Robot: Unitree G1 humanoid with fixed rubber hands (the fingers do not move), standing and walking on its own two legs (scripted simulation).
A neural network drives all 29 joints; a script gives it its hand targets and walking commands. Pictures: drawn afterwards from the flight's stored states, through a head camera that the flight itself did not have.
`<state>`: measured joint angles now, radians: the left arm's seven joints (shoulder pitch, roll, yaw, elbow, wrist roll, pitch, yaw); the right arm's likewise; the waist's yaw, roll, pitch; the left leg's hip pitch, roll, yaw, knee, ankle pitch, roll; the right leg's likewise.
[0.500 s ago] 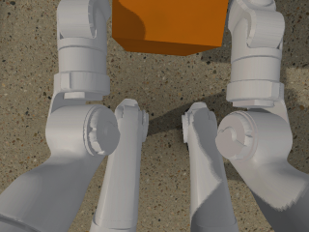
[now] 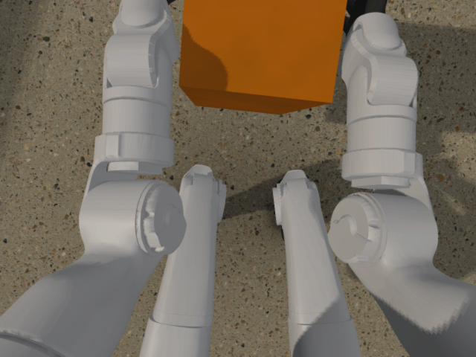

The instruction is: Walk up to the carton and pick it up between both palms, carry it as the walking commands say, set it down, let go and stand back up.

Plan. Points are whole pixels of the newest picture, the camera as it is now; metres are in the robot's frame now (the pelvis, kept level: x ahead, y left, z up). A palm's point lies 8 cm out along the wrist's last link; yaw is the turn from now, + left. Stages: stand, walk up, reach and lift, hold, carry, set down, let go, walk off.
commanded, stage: reach and lift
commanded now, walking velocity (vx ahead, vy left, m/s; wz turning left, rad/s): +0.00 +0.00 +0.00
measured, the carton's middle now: out of the picture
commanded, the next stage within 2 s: none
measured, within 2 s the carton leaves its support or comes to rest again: neither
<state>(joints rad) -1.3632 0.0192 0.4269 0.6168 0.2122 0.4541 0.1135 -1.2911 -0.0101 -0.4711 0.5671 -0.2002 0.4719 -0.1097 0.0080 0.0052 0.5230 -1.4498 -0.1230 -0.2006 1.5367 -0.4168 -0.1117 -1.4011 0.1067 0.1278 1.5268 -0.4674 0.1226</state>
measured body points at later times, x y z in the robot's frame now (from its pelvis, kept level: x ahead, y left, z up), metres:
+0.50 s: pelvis +0.01 +0.00 +0.05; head +0.30 +0.02 +0.38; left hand +0.52 +0.13 -0.02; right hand +0.51 -0.13 -0.02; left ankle +0.15 +0.14 -0.54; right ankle +0.13 -0.16 -0.54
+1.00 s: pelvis +0.01 +0.00 +0.11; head +0.26 +0.01 +0.47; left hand +0.50 +0.13 +0.06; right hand +0.49 -0.13 +0.05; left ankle +0.15 +0.14 -0.54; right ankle +0.13 -0.16 -0.54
